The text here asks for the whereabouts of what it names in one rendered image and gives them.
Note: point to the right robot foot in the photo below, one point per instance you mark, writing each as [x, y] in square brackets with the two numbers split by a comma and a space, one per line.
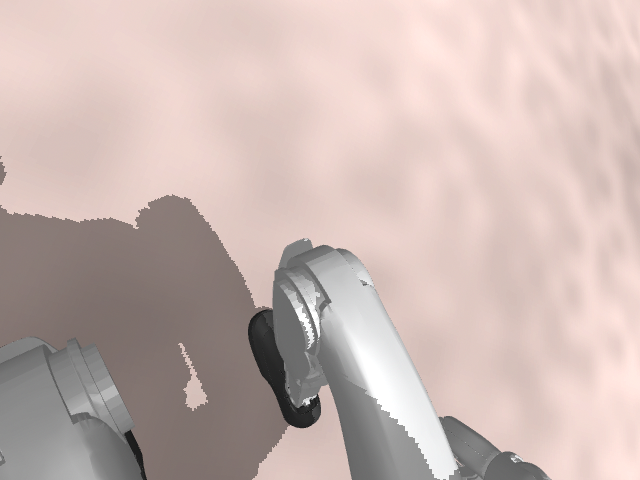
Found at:
[271, 365]

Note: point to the left robot foot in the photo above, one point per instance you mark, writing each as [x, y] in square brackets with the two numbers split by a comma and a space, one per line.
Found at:
[136, 451]

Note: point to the right robot hand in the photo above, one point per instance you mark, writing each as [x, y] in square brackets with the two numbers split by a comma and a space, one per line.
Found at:
[469, 448]

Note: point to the right robot arm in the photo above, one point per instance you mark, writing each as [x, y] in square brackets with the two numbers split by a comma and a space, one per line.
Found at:
[509, 466]

